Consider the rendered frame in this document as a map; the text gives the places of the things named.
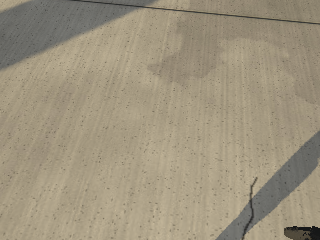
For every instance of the robot right hand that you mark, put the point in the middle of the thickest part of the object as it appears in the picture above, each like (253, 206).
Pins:
(302, 233)

